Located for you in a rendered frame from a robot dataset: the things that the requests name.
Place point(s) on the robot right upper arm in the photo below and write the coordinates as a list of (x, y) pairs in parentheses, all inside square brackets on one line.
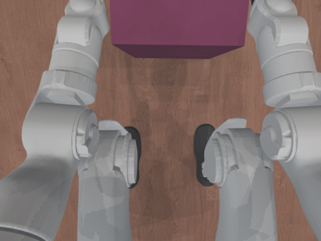
[(292, 136)]

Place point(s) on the robot right forearm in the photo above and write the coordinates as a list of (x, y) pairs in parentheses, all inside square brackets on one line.
[(285, 54)]

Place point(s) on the robot right thigh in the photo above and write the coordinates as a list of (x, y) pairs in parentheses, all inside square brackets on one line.
[(247, 204)]

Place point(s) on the robot left upper arm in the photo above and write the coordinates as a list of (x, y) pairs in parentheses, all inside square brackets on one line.
[(33, 197)]

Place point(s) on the carton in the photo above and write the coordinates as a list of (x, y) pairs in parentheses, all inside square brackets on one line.
[(178, 29)]

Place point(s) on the robot left forearm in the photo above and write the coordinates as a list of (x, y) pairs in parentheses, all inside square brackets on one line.
[(75, 56)]

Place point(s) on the left robot shin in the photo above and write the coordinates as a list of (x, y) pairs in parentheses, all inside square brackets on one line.
[(103, 125)]

